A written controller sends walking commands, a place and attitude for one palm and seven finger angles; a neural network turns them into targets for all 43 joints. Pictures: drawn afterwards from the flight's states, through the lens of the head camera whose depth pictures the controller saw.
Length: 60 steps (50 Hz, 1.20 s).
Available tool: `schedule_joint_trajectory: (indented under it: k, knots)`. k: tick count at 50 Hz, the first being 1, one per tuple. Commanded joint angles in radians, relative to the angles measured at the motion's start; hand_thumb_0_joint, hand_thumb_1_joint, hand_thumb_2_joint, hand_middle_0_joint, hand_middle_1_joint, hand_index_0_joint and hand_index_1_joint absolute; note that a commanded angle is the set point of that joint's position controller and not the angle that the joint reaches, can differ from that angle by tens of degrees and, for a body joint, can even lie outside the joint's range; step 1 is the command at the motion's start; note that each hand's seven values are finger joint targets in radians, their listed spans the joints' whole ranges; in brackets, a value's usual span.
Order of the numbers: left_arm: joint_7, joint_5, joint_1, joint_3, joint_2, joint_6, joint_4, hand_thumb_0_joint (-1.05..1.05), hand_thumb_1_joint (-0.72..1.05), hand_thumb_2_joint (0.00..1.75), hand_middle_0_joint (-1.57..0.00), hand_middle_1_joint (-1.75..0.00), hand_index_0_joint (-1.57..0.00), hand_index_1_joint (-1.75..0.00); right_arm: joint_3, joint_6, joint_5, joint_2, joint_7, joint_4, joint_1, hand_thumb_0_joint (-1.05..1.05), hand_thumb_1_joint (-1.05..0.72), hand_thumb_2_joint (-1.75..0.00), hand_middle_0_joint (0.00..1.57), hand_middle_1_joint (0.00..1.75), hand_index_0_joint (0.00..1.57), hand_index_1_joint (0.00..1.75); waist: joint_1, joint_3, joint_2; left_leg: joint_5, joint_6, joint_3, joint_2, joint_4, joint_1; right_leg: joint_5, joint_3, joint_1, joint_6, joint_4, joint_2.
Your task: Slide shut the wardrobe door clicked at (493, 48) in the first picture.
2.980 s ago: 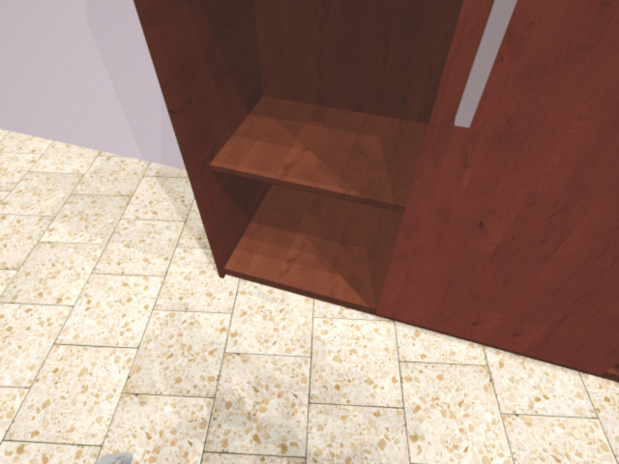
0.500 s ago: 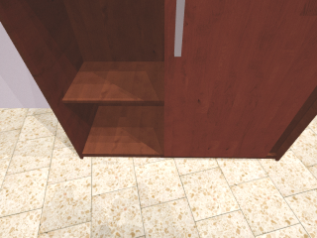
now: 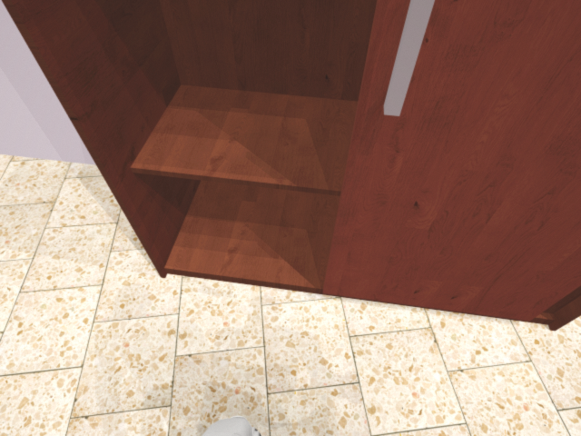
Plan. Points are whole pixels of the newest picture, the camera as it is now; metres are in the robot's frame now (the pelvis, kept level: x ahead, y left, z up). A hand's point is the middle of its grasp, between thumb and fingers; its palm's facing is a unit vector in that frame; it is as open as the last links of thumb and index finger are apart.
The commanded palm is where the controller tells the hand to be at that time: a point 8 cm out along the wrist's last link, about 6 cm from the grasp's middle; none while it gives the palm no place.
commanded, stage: take the last steps up to it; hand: right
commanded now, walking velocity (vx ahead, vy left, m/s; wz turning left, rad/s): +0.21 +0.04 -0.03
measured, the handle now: (410, 33) +0.63 -0.10 +0.24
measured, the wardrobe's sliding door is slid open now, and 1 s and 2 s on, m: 0.61 0.61 0.61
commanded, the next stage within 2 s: come to a stop and stand still in 0.14 s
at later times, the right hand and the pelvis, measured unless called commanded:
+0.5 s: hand out of the picture +0.15 -0.19 -0.16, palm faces +0.04 +0.99 -0.15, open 7.3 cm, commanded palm none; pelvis +0.13 -0.02 +0.02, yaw +0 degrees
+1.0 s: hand (403, 432) +0.17 -0.15 -0.14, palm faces +0.07 +0.97 -0.25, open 7.4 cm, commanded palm none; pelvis +0.11 +0.04 +0.02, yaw -1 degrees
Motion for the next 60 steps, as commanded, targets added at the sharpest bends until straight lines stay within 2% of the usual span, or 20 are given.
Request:
schedule_joint_trajectory:
  k: [1, 4, 11, 12, 13, 14, 17, 21, 27, 32, 34, 36, 37, 38, 44, 50, 54, 55, 57, 60]
  knots:
    - [0.001, -0.011, -0.132, 0.029, 0.106, -0.021, -0.136, 0.00, 0.90, 0.90, -0.20, -0.30, -0.20, -0.30, -0.029, 0.003, 0.010, -0.164, -0.036, 0.043, 0.262, 0.00, -0.90, -0.90, 0.20, 0.30, 0.20, 0.30, -0.130, -0.105, 0.121, -0.240, 0.200, -0.472, 0.338, -0.369, 0.363, 0.032, 0.092, -0.513, -0.043, 0.533, -0.034]
    - [-0.007, 0.004, -0.072, 0.019, 0.063, 0.014, -0.117, 0.00, 0.90, 0.90, -0.20, -0.30, -0.20, -0.30, 0.005, -0.001, -0.005, -0.077, -0.043, 0.001, 0.111, 0.00, -0.90, -0.90, 0.20, 0.30, 0.20, 0.30, -0.019, -0.018, 0.120, -0.135, 0.131, -0.216, 0.246, -0.407, 0.059, 0.100, 0.058, -0.352, -0.010, 0.333, -0.060]
    - [-0.014, 0.005, -0.008, 0.012, 0.078, -0.002, -0.122, 0.00, 0.90, 0.90, -0.20, -0.30, -0.20, -0.30, 0.004, 0.019, 0.002, -0.106, -0.028, 0.002, 0.104, 0.00, -0.90, -0.90, 0.20, 0.30, 0.20, 0.30, 0.025, -0.037, 0.065, -0.314, 0.086, -0.102, 0.122, -0.263, -0.061, 0.261, -0.061, -0.016, 0.009, -0.180, 0.032]
    - [-0.010, 0.006, 0.031, 0.018, 0.119, -0.009, -0.109, 0.00, 0.90, 0.90, -0.20, -0.30, -0.20, -0.30, 0.011, 0.026, 0.004, -0.072, -0.023, -0.004, 0.113, 0.00, -0.90, -0.90, 0.20, 0.30, 0.20, 0.30, 0.038, -0.026, -0.056, -0.333, 0.062, -0.077, 0.074, -0.140, -0.095, 0.208, 0.006, 0.030, 0.005, -0.268, -0.002]
    - [0.000, 0.014, 0.072, 0.030, 0.196, -0.019, -0.112, 0.00, 0.90, 0.90, -0.20, -0.30, -0.20, -0.30, 0.021, 0.033, 0.010, -0.005, -0.020, -0.018, 0.134, 0.00, -0.90, -0.90, 0.20, 0.30, 0.20, 0.30, 0.042, -0.008, -0.273, -0.345, 0.001, -0.001, -0.033, 0.096, -0.169, 0.196, 0.313, 0.020, -0.069, -0.461, -0.204]
    - [0.012, 0.014, 0.043, 0.031, 0.247, -0.011, -0.134, 0.00, 0.90, 0.90, -0.20, -0.30, -0.20, -0.30, 0.023, 0.032, 0.009, -0.015, -0.023, -0.036, 0.132, 0.00, -0.90, -0.90, 0.20, 0.30, 0.20, 0.30, 0.024, 0.003, -0.300, -0.441, -0.020, -0.024, -0.061, 0.245, -0.166, 0.350, 0.485, -0.036, -0.157, -0.553, -0.326]
    - [0.043, 0.003, -0.163, -0.009, 0.169, -0.018, -0.160, 0.00, 0.90, 0.90, -0.20, -0.30, -0.20, -0.30, 0.026, 0.046, 0.011, -0.025, -0.037, 0.028, 0.173, 0.00, -0.90, -0.90, 0.20, 0.30, 0.20, 0.30, -0.058, -0.013, -0.155, -0.330, -0.050, -0.136, 0.025, 0.299, -0.017, 1.007, 0.245, -0.105, -0.168, -0.459, -0.263]
    - [0.059, -0.011, -0.168, 0.030, 0.228, 0.013, -0.164, 0.00, 0.90, 0.90, -0.20, -0.30, -0.20, -0.30, 0.013, 0.089, 0.006, -0.065, -0.043, 0.005, 0.159, 0.00, -0.90, -0.90, 0.20, 0.30, 0.20, 0.30, -0.035, -0.090, -0.070, -0.271, -0.065, -0.115, -0.010, 0.331, -0.053, 1.285, 0.152, 0.065, -0.178, -0.390, -0.265]
    - [0.054, -0.002, -0.266, 0.050, 0.236, 0.038, -0.190, 0.00, 0.90, 0.90, -0.20, -0.30, -0.20, -0.30, -0.010, 0.117, 0.007, -0.056, -0.040, -0.036, 0.130, 0.00, -0.90, -0.90, 0.20, 0.30, 0.20, 0.30, -0.050, -0.126, -0.131, -0.244, -0.069, -0.154, -0.021, 0.396, -0.067, 1.060, 0.083, 0.029, -0.170, -0.375, -0.239]
    - [0.029, 0.005, -0.294, 0.065, 0.247, 0.051, -0.197, 0.00, 0.90, 0.90, -0.20, -0.30, -0.20, -0.30, -0.002, 0.092, 0.007, -0.046, -0.042, -0.044, 0.137, 0.00, -0.90, -0.90, 0.20, 0.30, 0.20, 0.30, -0.054, -0.129, -0.200, -0.204, -0.049, -0.087, -0.021, 0.087, 0.084, 0.837, 0.091, -0.027, -0.137, -0.327, -0.210]
    - [0.015, -0.003, -0.284, 0.064, 0.227, 0.056, -0.198, 0.00, 0.90, 0.90, -0.20, -0.30, -0.20, -0.30, -0.006, 0.067, 0.000, -0.083, -0.044, -0.021, 0.203, 0.00, -0.90, -0.90, 0.20, 0.30, 0.20, 0.30, -0.085, -0.157, -0.090, 0.059, -0.058, -0.077, -0.004, -0.183, 0.227, 0.580, 0.039, -0.078, -0.055, -0.204, -0.116]
    - [0.003, -0.014, -0.232, 0.046, 0.126, 0.062, -0.229, 0.00, 0.90, 0.90, -0.20, -0.30, -0.20, -0.30, -0.019, 0.044, -0.009, -0.220, -0.056, -0.040, 0.172, 0.00, -0.90, -0.90, 0.20, 0.30, 0.20, 0.30, -0.067, -0.138, 0.268, 0.715, 0.078, -0.387, 0.330, -0.216, 0.294, -0.077, 0.017, -0.313, 0.024, 0.086, 0.075]
    - [0.008, -0.010, -0.264, 0.050, 0.137, 0.082, -0.233, 0.00, 0.90, 0.90, -0.20, -0.30, -0.20, -0.30, -0.014, 0.050, -0.005, -0.216, -0.056, -0.040, 0.197, 0.00, -0.90, -0.90, 0.20, 0.30, 0.20, 0.30, -0.091, -0.139, 0.186, 0.744, 0.125, -0.352, 0.347, -0.207, 0.242, -0.097, 0.097, -0.306, 0.020, 0.215, 0.079]
    - [0.011, -0.008, -0.258, 0.049, 0.136, 0.090, -0.234, 0.00, 0.90, 0.90, -0.20, -0.30, -0.20, -0.30, -0.023, 0.048, -0.005, -0.218, -0.061, -0.034, 0.163, 0.00, -0.90, -0.90, 0.20, 0.30, 0.20, 0.30, -0.072, -0.146, 0.303, 0.690, 0.138, -0.395, 0.333, -0.209, 0.234, -0.090, 0.134, -0.348, 0.022, 0.312, 0.082]
    - [-0.013, 0.000, -0.272, 0.052, 0.180, 0.095, -0.227, 0.00, 0.90, 0.90, -0.20, -0.30, -0.20, -0.30, -0.024, 0.050, -0.003, -0.186, -0.071, -0.076, 0.103, 0.00, -0.90, -0.90, 0.20, 0.30, 0.20, 0.30, -0.082, -0.108, 0.179, 0.267, 0.119, -0.298, 0.266, -0.262, 0.245, 0.132, 0.141, -0.412, 0.054, 0.382, 0.073]
    - [-0.019, -0.008, -0.295, 0.035, 0.156, 0.073, -0.252, 0.00, 0.90, 0.90, -0.20, -0.30, -0.20, -0.30, -0.032, 0.056, -0.015, -0.210, -0.060, -0.066, 0.134, 0.00, -0.90, -0.90, 0.20, 0.30, 0.20, 0.30, -0.110, -0.094, 0.199, 0.008, 0.129, -0.323, 0.262, -0.319, 0.223, 0.070, 0.082, -0.291, 0.039, 0.016, 0.072]
    - [-0.007, -0.010, -0.136, 0.017, 0.133, 0.047, -0.194, 0.00, 0.90, 0.90, -0.20, -0.30, -0.20, -0.30, -0.023, 0.068, -0.003, -0.185, -0.051, -0.052, 0.079, 0.00, -0.90, -0.90, 0.20, 0.30, 0.20, 0.30, -0.037, -0.109, 0.180, -0.179, 0.050, -0.243, 0.164, -0.278, 0.081, 0.244, 0.029, -0.011, 0.014, -0.344, 0.096]
    - [-0.003, -0.008, -0.106, 0.016, 0.161, 0.035, -0.181, 0.00, 0.90, 0.90, -0.20, -0.30, -0.20, -0.30, -0.009, 0.073, 0.005, -0.134, -0.049, -0.050, 0.083, 0.00, -0.90, -0.90, 0.20, 0.30, 0.20, 0.30, -0.029, -0.105, 0.072, -0.268, 0.013, -0.200, 0.101, -0.203, 0.007, 0.231, 0.091, 0.051, 0.004, -0.429, 0.047]
    - [0.007, 0.007, -0.145, 0.026, 0.269, 0.032, -0.208, 0.00, 0.90, 0.90, -0.20, -0.30, -0.20, -0.30, 0.016, 0.073, 0.009, -0.040, -0.038, -0.054, 0.091, 0.00, -0.90, -0.90, 0.20, 0.30, 0.20, 0.30, -0.038, -0.015, -0.209, -0.288, -0.047, -0.065, -0.029, 0.010, -0.016, -0.034, 0.405, -0.169, -0.099, -0.622, -0.201]
    - [0.025, 0.007, -0.221, 0.006, 0.211, 0.020, -0.190, 0.00, 0.90, 0.90, -0.20, -0.30, -0.20, -0.30, 0.014, 0.080, -0.008, -0.055, -0.029, 0.012, 0.117, 0.00, -0.90, -0.90, 0.20, 0.30, 0.20, 0.30, -0.058, 0.075, -0.176, -0.224, -0.038, -0.145, -0.030, 0.242, -0.041, -0.061, 0.375, -0.225, -0.113, -0.688, -0.164]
